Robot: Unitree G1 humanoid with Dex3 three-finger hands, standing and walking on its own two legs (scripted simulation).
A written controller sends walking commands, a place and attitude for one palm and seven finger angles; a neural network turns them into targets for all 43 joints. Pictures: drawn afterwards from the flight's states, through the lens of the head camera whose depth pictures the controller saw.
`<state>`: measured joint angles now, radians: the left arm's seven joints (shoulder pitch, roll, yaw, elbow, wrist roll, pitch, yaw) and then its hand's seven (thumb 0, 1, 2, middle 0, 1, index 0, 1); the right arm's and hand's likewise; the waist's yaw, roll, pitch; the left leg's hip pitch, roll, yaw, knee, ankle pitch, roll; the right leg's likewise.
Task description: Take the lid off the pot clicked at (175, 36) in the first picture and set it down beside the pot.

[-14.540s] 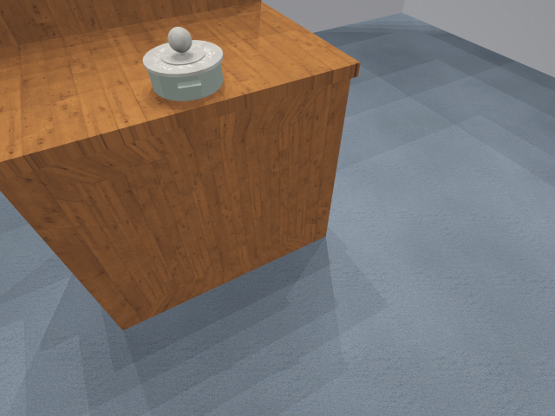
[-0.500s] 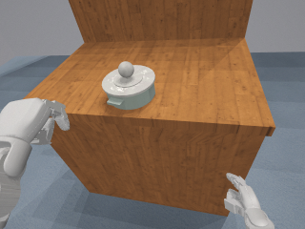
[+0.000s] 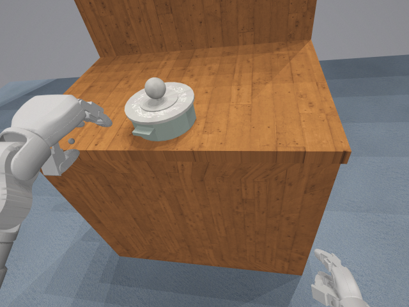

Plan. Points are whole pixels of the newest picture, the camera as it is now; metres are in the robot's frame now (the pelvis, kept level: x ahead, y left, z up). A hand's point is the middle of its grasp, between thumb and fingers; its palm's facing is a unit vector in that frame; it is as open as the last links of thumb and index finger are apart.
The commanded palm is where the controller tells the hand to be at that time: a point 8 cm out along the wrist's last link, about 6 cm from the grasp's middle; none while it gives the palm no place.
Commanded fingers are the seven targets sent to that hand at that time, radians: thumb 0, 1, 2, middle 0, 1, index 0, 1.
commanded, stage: reach forward and open the fingers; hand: left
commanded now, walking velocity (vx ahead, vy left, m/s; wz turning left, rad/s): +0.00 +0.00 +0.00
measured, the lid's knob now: (155, 88) +0.58 +0.19 +0.17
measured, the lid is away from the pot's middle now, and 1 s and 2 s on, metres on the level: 0.00 0.00 0.00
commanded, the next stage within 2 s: move the open hand above the knob in 0.60 s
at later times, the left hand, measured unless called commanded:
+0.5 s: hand (72, 129) +0.32 +0.24 +0.25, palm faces +0.02 +0.02 -1.00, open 10.0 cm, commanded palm +0.27 +0.25 +0.32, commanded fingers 0.00 -0.41 1.74 -0.89 -0.08 -0.89 -0.08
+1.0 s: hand (75, 102) +0.37 +0.26 +0.27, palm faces +0.03 +0.01 -1.00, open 10.0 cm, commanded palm +0.33 +0.24 +0.32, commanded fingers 0.00 -0.41 1.74 -0.89 -0.08 -0.89 -0.08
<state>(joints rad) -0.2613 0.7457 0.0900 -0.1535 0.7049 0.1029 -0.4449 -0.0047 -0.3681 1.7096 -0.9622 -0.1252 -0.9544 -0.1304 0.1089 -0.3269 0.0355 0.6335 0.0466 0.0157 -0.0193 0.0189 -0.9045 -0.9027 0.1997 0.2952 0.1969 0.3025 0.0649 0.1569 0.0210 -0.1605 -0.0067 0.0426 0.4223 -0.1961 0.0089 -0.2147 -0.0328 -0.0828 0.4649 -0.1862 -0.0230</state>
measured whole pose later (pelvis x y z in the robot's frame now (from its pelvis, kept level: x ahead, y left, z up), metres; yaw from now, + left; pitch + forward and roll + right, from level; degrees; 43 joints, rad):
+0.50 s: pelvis -0.01 +0.01 +0.00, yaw +0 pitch -3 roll +1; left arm -0.43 0.70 0.02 -0.08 0.75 0.17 -0.48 -0.01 -0.41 1.74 -0.91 -0.08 -0.90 -0.08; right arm 0.10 -0.31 0.05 0.60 0.06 0.04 0.00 0.02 -0.90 -0.90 0.20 0.30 0.20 0.30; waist 0.08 0.14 0.01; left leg -0.20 -0.03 0.05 0.44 -0.19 0.03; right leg -0.26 -0.06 -0.07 0.49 -0.19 0.00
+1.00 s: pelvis +0.01 +0.01 +0.00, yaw +1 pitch -1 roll +1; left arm -0.65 0.71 -0.04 0.12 0.79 0.21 -0.48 0.00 -0.40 1.74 -0.91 -0.08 -0.90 -0.08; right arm 0.08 -0.30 0.07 0.62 0.06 0.06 0.00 0.02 -0.90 -0.90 0.20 0.30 0.20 0.30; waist 0.07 0.13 0.00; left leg -0.22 -0.03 0.03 0.43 -0.21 0.03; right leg -0.27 -0.06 -0.09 0.48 -0.20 0.00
